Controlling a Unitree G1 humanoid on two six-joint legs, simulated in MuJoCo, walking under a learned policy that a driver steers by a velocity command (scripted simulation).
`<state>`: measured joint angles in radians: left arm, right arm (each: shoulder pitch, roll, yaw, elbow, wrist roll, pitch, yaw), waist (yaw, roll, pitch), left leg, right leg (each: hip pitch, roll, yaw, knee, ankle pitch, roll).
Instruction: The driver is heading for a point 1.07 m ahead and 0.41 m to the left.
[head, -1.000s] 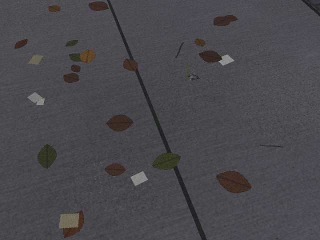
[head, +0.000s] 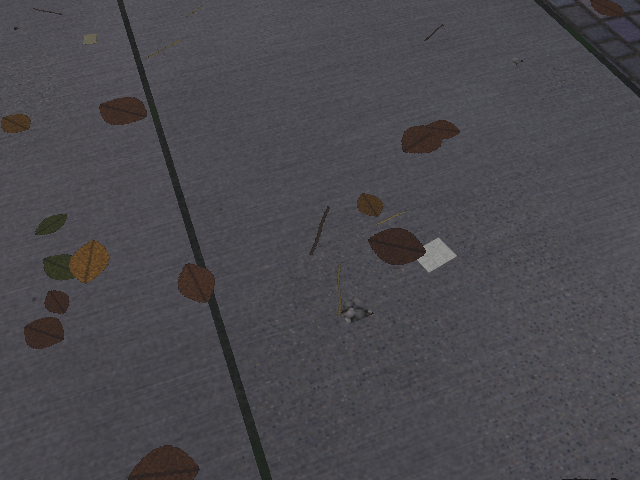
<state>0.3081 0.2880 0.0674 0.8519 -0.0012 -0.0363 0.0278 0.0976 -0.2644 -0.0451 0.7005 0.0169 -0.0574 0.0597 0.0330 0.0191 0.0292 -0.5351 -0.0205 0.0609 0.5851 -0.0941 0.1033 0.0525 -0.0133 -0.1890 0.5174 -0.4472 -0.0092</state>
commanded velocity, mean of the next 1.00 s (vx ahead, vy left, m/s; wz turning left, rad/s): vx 0.50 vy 0.00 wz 0.57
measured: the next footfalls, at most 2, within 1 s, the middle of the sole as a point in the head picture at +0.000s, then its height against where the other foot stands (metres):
right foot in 0.46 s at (395, 478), level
left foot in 0.98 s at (219, 403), level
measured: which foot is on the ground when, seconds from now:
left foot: down 0.00-0.44, up 0.46-0.96, down 0.98-1.00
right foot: down 0.00-0.00, up 0.02-0.44, down 0.46-0.98, up 1.00-1.00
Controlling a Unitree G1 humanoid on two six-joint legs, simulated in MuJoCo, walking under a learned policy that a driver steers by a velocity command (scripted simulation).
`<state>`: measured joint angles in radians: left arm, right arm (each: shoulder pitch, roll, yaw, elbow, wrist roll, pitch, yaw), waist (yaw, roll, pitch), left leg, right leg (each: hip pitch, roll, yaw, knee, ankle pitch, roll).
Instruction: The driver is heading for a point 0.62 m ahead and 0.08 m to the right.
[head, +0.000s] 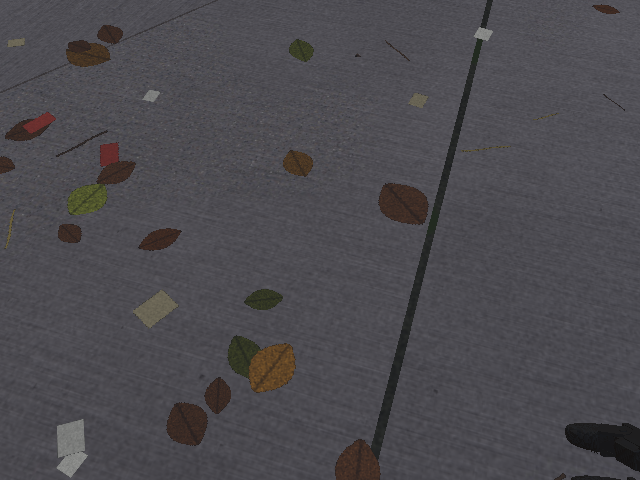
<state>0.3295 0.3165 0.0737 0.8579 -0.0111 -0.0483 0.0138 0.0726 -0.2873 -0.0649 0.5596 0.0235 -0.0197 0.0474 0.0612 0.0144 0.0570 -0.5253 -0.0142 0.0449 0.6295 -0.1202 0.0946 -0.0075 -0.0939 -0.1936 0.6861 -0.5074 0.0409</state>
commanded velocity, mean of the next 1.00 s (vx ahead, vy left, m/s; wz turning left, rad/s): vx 0.41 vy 0.00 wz -0.05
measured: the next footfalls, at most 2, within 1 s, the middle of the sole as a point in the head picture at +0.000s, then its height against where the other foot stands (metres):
right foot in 0.50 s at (408, 465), level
left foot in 0.94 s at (329, 346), level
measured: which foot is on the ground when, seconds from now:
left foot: down 0.00-0.52, up 0.54-0.92, down 0.94-1.00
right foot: up 0.00-0.48, down 0.50-0.98, up 1.00-1.00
